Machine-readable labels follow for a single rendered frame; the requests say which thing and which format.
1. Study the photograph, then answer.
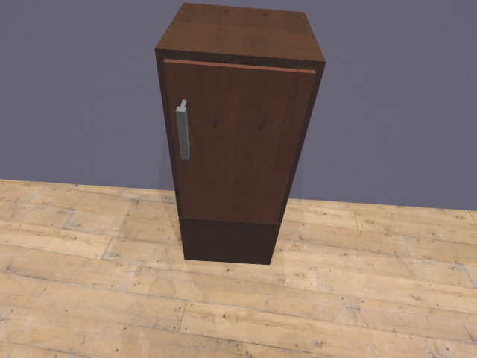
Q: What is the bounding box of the cupboard door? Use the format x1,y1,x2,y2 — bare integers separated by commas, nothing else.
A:
163,59,316,224

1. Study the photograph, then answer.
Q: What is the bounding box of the handle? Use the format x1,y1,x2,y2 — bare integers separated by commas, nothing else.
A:
176,99,190,160

